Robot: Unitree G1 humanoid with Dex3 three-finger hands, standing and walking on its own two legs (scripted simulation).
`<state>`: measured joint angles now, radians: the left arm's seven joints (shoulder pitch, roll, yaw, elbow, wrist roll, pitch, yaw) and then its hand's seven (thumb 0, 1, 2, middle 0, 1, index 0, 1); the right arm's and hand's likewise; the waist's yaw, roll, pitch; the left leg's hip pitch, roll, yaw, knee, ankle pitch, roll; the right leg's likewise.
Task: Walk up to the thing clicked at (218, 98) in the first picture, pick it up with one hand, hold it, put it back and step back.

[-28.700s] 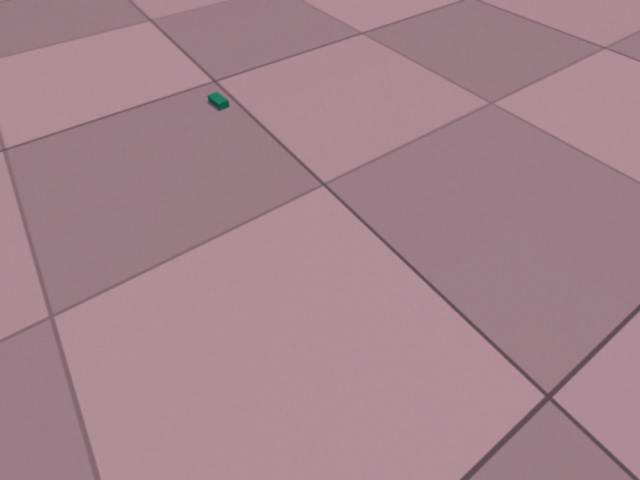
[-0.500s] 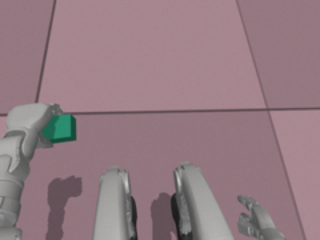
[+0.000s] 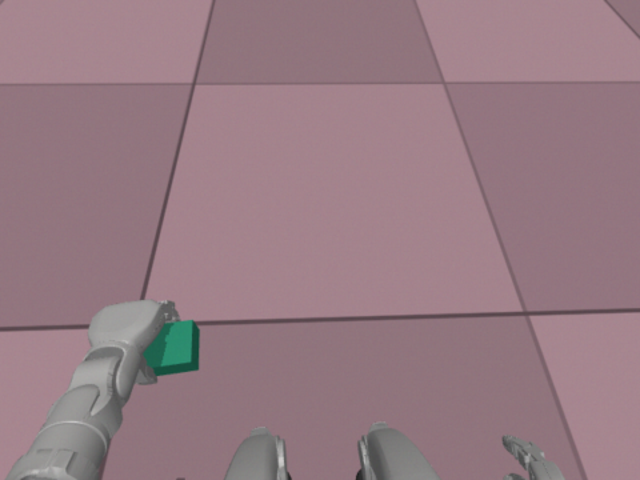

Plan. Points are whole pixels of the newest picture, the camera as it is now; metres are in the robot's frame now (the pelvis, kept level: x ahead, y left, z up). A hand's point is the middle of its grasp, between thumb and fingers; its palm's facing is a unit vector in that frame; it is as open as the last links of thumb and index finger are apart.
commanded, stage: lift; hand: left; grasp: from above
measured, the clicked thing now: (151, 351) +0.34 +0.24 -0.12
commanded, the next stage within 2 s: hold in 0.36 s
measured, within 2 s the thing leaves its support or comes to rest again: neither
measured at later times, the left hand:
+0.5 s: hand (144, 310) +0.36 +0.22 -0.01, palm faces -0.46 -0.07 -0.88, open 9.1 cm
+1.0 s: hand (137, 292) +0.36 +0.21 +0.03, palm faces -0.46 -0.05 -0.89, open 9.1 cm
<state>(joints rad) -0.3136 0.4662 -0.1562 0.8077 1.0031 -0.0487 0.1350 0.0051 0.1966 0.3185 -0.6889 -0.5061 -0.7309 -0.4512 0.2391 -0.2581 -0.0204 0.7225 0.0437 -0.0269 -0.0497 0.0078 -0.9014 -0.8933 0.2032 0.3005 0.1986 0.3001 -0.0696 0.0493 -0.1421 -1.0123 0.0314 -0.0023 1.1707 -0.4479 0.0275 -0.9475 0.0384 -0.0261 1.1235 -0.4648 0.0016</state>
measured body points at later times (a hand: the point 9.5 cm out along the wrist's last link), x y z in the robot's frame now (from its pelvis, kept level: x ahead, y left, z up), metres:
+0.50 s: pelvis +0.05 +0.00 +0.06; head +0.10 -0.01 +0.51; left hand +0.38 +0.22 +0.04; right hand +0.14 -0.27 -0.06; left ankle +0.06 +0.10 -0.64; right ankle +0.05 -0.13 -0.64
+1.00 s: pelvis +0.06 +0.00 +0.08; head +0.09 -0.02 +0.53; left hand +0.38 +0.21 +0.08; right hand +0.18 -0.27 -0.04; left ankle +0.06 +0.10 -0.64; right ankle +0.05 -0.13 -0.64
